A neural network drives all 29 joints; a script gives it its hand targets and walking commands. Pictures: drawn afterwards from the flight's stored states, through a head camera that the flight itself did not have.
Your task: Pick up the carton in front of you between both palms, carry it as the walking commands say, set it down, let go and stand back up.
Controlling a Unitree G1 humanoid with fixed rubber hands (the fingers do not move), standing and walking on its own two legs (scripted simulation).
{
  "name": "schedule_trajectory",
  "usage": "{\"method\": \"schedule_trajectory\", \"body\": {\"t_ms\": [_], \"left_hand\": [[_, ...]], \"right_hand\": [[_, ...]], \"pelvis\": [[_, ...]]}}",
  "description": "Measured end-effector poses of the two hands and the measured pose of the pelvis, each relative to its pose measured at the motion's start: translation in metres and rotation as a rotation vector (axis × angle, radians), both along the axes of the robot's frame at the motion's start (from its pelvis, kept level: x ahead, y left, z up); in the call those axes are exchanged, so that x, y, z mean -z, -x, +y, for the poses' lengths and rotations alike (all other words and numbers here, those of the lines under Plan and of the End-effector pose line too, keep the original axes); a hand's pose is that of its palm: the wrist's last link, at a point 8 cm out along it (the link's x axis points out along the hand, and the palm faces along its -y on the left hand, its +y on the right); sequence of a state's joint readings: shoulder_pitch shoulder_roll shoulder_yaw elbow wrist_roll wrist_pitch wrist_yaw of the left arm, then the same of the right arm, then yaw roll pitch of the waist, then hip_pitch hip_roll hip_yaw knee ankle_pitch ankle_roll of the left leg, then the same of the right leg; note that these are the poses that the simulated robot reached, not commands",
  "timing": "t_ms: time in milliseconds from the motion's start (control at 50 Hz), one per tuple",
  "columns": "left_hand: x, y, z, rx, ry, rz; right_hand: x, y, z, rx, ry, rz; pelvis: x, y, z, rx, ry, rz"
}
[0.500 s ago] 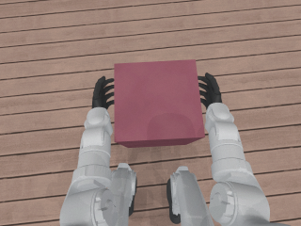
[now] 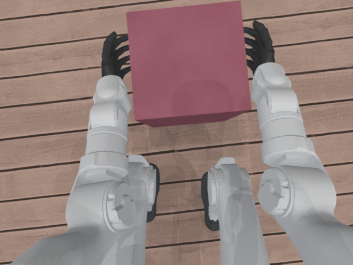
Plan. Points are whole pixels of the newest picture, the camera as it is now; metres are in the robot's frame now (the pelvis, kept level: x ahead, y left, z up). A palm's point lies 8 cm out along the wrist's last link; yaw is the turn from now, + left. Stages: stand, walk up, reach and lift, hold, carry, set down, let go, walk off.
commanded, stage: set down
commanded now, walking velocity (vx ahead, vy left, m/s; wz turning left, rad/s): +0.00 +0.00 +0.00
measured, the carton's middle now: (186, 79) +0.50 -0.01 -0.19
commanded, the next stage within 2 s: none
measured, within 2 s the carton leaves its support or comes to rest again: rests again in 1.50 s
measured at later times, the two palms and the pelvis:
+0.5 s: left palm (124, 73) +0.52 +0.15 -0.21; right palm (241, 70) +0.53 -0.15 -0.24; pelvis +0.00 -0.01 -0.08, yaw +1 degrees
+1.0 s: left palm (121, 76) +0.52 +0.16 -0.24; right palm (237, 73) +0.53 -0.14 -0.25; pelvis -0.01 +0.00 -0.09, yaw +1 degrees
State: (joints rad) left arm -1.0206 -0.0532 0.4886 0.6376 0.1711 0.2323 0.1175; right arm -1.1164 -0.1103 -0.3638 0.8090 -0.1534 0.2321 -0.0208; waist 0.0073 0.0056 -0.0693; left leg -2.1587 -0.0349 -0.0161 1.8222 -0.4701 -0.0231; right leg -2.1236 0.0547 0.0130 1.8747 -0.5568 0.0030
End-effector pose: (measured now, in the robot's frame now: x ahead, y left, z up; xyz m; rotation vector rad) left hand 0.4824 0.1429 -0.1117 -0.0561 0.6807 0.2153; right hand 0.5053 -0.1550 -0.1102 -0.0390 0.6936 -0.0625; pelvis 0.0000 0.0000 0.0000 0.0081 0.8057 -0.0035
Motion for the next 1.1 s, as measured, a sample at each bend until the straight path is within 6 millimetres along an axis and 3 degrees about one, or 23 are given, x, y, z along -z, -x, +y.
{"method": "schedule_trajectory", "body": {"t_ms": [260,400,780,1100], "left_hand": [[0.084,-0.014,-0.001,-0.002,-0.013,0.036],[0.096,-0.035,0.004,0.009,-0.045,0.036],[0.115,-0.031,0.007,0.029,-0.037,0.072],[0.128,-0.035,0.021,0.058,-0.034,0.077]], "right_hand": [[0.086,-0.018,-0.001,-0.034,0.019,0.033],[0.118,-0.027,0.003,-0.043,0.007,0.03],[0.139,-0.02,0.005,-0.066,0.022,0.064],[0.141,-0.023,0.012,-0.106,-0.029,0.055]], "pelvis": [[0.051,0.005,-0.002,0.003,-0.011,-0.023],[0.072,0.001,-0.005,-0.001,-0.021,-0.046],[0.09,0.005,-0.011,0.01,-0.03,-0.084],[0.094,0.008,-0.001,-0.002,-0.013,-0.127]]}}
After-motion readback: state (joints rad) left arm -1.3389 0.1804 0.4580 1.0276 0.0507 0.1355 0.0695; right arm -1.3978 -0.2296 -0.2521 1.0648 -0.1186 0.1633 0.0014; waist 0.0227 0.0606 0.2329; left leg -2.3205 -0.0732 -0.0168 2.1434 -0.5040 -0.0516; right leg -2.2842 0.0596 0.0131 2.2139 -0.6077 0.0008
